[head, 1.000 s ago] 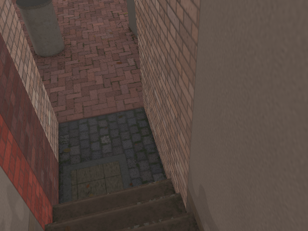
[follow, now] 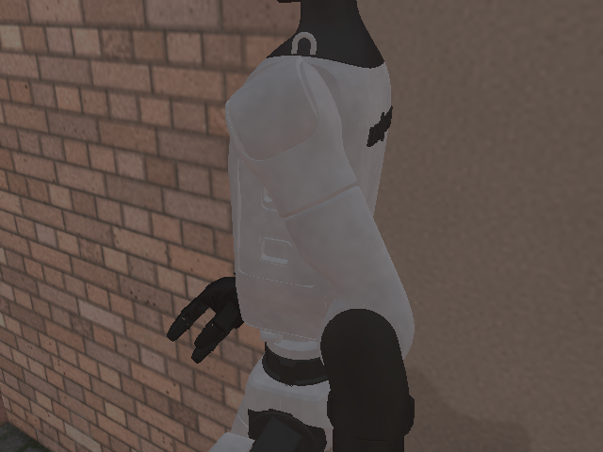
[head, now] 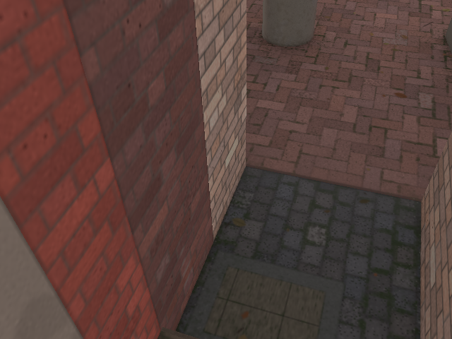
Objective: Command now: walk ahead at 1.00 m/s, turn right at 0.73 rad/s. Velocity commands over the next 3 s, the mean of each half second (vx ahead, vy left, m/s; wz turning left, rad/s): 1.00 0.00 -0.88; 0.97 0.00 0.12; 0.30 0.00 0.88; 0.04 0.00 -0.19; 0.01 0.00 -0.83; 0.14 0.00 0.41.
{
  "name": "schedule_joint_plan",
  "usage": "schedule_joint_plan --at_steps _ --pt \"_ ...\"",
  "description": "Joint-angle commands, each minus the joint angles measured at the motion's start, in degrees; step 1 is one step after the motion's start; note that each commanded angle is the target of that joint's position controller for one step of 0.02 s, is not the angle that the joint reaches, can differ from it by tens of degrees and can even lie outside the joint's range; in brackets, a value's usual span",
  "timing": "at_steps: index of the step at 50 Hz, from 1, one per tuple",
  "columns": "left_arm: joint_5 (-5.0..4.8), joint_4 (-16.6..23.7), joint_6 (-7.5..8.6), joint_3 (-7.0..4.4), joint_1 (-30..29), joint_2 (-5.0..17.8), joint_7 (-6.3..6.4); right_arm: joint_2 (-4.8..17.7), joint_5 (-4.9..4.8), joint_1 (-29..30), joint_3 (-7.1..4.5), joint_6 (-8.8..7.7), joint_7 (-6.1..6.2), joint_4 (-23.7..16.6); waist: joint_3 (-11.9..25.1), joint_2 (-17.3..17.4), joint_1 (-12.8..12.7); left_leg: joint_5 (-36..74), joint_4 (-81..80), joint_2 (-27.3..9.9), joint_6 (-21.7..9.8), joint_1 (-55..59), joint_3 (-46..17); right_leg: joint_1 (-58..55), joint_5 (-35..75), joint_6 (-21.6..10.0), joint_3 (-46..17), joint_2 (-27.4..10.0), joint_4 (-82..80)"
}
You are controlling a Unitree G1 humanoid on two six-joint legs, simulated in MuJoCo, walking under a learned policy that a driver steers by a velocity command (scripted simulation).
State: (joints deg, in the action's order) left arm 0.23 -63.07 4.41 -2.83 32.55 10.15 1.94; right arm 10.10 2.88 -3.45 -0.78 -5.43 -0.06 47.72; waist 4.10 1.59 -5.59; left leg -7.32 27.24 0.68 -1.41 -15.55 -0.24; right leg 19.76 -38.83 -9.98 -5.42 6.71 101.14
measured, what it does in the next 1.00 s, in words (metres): goes down, turning right: right foot 0.19 m lower, then left foot 0.19 m lower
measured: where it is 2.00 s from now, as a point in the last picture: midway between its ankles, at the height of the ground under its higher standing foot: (325, 267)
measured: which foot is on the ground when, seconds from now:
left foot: down 0.00-0.28, up 0.30-0.58, down 0.60-0.96, up 0.98-1.00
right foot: up 0.00-0.26, down 0.28-0.58, up 0.60-0.94, down 0.96-1.00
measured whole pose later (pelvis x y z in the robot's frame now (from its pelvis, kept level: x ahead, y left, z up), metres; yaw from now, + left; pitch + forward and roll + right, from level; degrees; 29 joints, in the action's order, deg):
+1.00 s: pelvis +0.80 -0.25 -0.56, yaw -23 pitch +2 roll +2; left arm 3.9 -47.3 6.7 -2.4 0.2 12.5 0.0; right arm 11.0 -0.1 -33.6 -1.7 -3.2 1.8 61.6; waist 1.0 -0.6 9.8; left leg -47.4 92.1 7.9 -7.5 -9.1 -8.4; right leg 16.2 -1.8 0.5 -0.1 -2.7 20.7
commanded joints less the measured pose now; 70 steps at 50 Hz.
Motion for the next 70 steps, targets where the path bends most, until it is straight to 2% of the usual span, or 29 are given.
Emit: schedule_joint_plan --at_steps 1,4,6,9,13,15,16,19,22,25,27,29,30,32,34,35,36,42,46,48,49,52,53,57,64,65,66,67,70 --pt "2.05 3.0 0.06 -1.19 3.1 4.3 0.91 8.2 -1.15 -27.3 -3.36 0.45 -0.47 7.2 3.2 8.1 6.8 32.3 15.7 -20.9 -8.3 40.0 -18.0 45.2 2.1 -1.0 -3.8 -9.4 3.6" --pt "4.10 10.6 -0.98 -3.38 -15.7 7.4 -0.54 4.0 -0.56 -21.8 -2.30 -2.90 0.93 7.7 -12.9 -0.1 5.6 17.1 7.6 -24.4 -11.9 -0.2 -21.7 34.6 27.5 5.7 -7.8 -14.0 -31.2" --pt "4.65 10.1 -2.61 -2.14 -11.2 4.7 -1.47 9.6 -0.82 -17.3 -4.02 -2.29 2.00 7.1 -9.6 3.2 2.0 19.7 14.1 -21.1 -8.5 -8.6 -11.3 22.0 39.0 6.9 1.1 -10.5 -31.6" --pt "-1.79 12.4 -1.33 -0.25 -12.3 1.1 -5.17 4.1 -3.08 -8.4 -2.55 -4.93 2.48 8.1 -8.6 1.9 -4.4 -18.4 19.0 -9.2 0.3 -37.9 9.8 -17.1 88.2 5.5 9.6 -5.3 -52.8" --pt "1.77 4.5 -5.74 -3.57 13.6 12.8 -0.43 11.9 -0.88 -8.7 -3.37 -4.12 1.14 8.0 -1.9 2.8 -10.8 34.3 58.3 -10.6 3.3 -24.8 15.5 -34.4 62.6 -0.8 23.1 3.2 -48.1" --pt "1.52 4.4 -5.26 -5.00 12.3 18.0 -0.99 7.6 1.86 -7.2 -2.73 -0.06 3.62 8.3 -14.5 -9.4 -15.2 -24.6 108.6 0.7 0.1 -33.2 9.9 -29.6 54.7 -8.9 3.6 -7.9 -76.6" --pt "0.55 4.8 -3.62 -3.64 7.0 20.6 -0.49 5.2 2.14 -15.3 -1.91 -1.55 3.34 0.2 -14.1 -17.7 0.3 -31.9 89.1 -1.9 1.6 -51.0 0.1 -36.9 94.4 -7.5 -12.5 -14.3 -58.9" --pt "-0.48 6.4 -1.24 -1.99 0.6 13.7 -0.72 9.6 4.62 -18.0 -2.00 -2.11 1.73 4.8 -6.8 10.5 5.7 -22.9 67.4 -6.5 2.9 -47.3 -5.3 -24.6 64.2 -11.7 -23.8 -15.8 -60.9" --pt "2.42 7.3 0.85 -3.56 -4.5 17.2 -0.15 11.3 0.96 -12.6 -2.00 0.04 2.60 3.6 -6.8 -5.0 5.9 -0.7 43.6 -2.8 7.0 -20.0 -3.6 3.9 58.9 -15.2 -30.4 -16.5 -66.1" --pt "-0.47 9.5 2.22 -1.51 -15.3 8.0 0.39 7.6 -2.11 -8.0 -1.15 -0.77 0.54 -0.2 -8.8 -0.3 7.8 44.8 10.9 -0.7 3.7 11.7 -2.3 25.4 24.4 -2.8 -11.8 0.3 -56.3" --pt "0.43 8.4 1.89 -1.59 -21.4 9.7 0.02 8.3 -4.20 -28.3 -2.48 0.69 0.56 4.3 -1.1 -10.1 16.6 42.6 19.0 3.5 2.1 30.3 1.1 25.6 36.4 -1.2 -8.9 2.0 -38.4" --pt "1.69 10.6 1.53 -2.23 -33.5 10.7 -1.77 12.6 -2.28 -61.5 -5.57 1.90 2.44 14.3 2.8 -0.4 35.6 37.4 6.5 -0.2 -2.1 48.0 4.2 30.5 51.5 1.3 1.8 1.9 4.9" --pt "2.38 12.3 0.99 -1.51 -36.8 5.2 -1.97 12.7 -1.37 -57.4 -5.85 2.08 1.25 14.9 -8.2 6.8 34.8 27.0 -2.7 -7.4 -7.4 40.4 -4.4 39.6 7.3 1.1 5.1 10.2 33.2" --pt "0.56 18.7 1.64 1.40 -21.2 -2.2 0.00 8.5 0.36 -35.7 -1.98 -0.15 -0.08 9.4 -11.3 12.8 10.1 47.4 9.8 -17.7 -11.7 33.8 -24.2 55.1 1.1 -0.5 -2.9 2.4 19.9" --pt "3.65 15.5 0.22 0.02 -23.1 1.7 0.50 4.4 -2.12 -28.8 -0.54 -1.92 -0.66 9.3 -13.7 -6.5 5.1 16.9 1.0 -11.8 -10.3 16.0 -21.3 47.5 11.4 0.8 -2.6 -3.6 -4.2" --pt "4.44 20.3 0.17 0.03 -24.2 1.6 0.06 13.0 -0.22 -22.7 -2.41 -3.23 0.30 6.9 -15.3 13.2 1.3 15.4 -1.7 -25.7 -19.7 6.7 -41.9 47.2 15.6 5.6 -6.1 -10.6 -16.1" --pt "1.35 23.3 0.02 -0.24 -33.4 6.2 -0.78 9.2 0.23 -13.9 -1.15 -2.91 2.22 4.1 -20.6 2.2 -0.8 2.5 -9.6 -21.2 -18.1 -16.6 -42.0 29.4 35.4 11.1 -7.1 -15.1 -40.4" --pt "0.78 19.1 -0.09 0.39 -38.2 4.5 -3.90 9.2 -3.21 -25.9 -1.90 -2.96 0.14 8.0 -15.0 -2.3 10.9 -15.9 6.8 0.2 -11.1 -19.9 -20.0 -6.0 70.8 10.7 6.8 -6.5 -67.0" --pt "0.05 14.6 1.83 -1.82 -22.4 8.7 -1.51 7.9 0.92 -35.1 -1.50 1.39 1.90 13.6 -10.4 -1.9 9.0 0.1 38.0 3.3 -10.7 5.6 -21.7 -12.1 72.2 12.0 1.1 -11.7 -91.6" --pt "4.36 10.4 1.79 -3.30 -8.2 14.1 -0.68 7.8 -1.93 -33.2 -2.53 1.90 1.21 14.0 -5.5 -5.7 2.0 -26.9 66.5 7.2 -9.0 -15.3 -14.5 -38.2 78.9 10.6 -1.2 -17.8 -84.1" --pt "6.70 9.6 2.18 -3.90 -2.6 18.1 -1.21 4.6 -5.86 -40.4 -2.25 2.74 2.26 12.7 4.3 -11.5 4.7 -44.7 86.6 9.5 -5.9 -34.4 -7.4 -59.8 121.5 4.7 -5.4 -31.6 -61.2" --pt "3.50 12.4 1.07 -3.42 -2.3 12.8 0.20 4.9 -2.23 -21.7 -1.21 3.76 2.93 6.5 12.5 -10.3 -1.0 -28.3 84.6 -1.2 -5.8 -49.1 -2.2 -53.6 71.9 -4.0 -14.8 -38.3 -66.4" --pt "-0.64 12.2 0.48 -2.77 -6.9 11.8 0.40 9.7 -8.03 -12.3 -3.92 1.83 3.17 -0.6 14.8 -8.1 -0.3 -16.5 77.2 -4.0 -1.5 -47.1 -11.3 -43.0 56.8 -5.9 -18.7 -37.6 -71.5" --pt "0.28 14.0 -1.78 -1.23 -27.8 10.6 3.52 3.5 -6.60 -10.1 -3.78 6.08 1.47 -8.7 -7.3 -10.8 12.0 -7.5 40.3 -7.4 4.7 -28.1 -5.9 -1.1 60.9 5.6 4.2 -27.3 -80.5" --pt "-5.00 17.5 0.00 -4.79 -23.6 19.7 2.38 10.0 -4.55 -17.9 -5.80 7.11 -1.53 -12.2 1.8 -9.2 17.7 4.8 12.8 4.3 -4.0 6.3 5.5 -7.4 79.4 7.6 17.5 -23.5 -58.6" --pt "-4.02 18.6 1.05 -4.58 -23.1 18.4 1.94 13.6 -3.51 -24.5 -7.51 7.26 -0.93 -10.3 3.6 -5.3 21.2 7.6 9.2 5.1 -7.5 19.3 2.8 1.1 67.1 10.1 16.2 -20.7 -45.0" --pt "-1.45 19.4 1.60 -2.78 -22.6 11.8 0.75 18.5 -4.96 -21.9 -8.25 7.33 0.00 -10.5 -1.6 12.8 17.6 33.0 4.7 -0.2 -13.4 24.7 -10.2 14.5 8.4 13.9 15.6 -9.4 -23.6" --pt "-1.49 23.7 2.59 -1.44 -14.0 11.6 -0.53 22.8 -0.97 -16.8 -7.65 5.38 -0.35 -16.3 13.1 28.2 10.6 38.1 1.3 -16.6 -28.3 38.1 -43.6 28.9 -2.2 14.5 2.3 -1.9 -4.1" --pt "-0.48 23.4 0.52 -2.75 -21.3 16.1 0.34 18.0 -4.19 -8.3 -6.80 4.42 -0.02 -21.5 4.7 -1.0 7.6 17.7 -4.6 -10.7 -18.4 15.6 -36.6 26.1 10.0 13.2 -4.0 -7.7 -17.5"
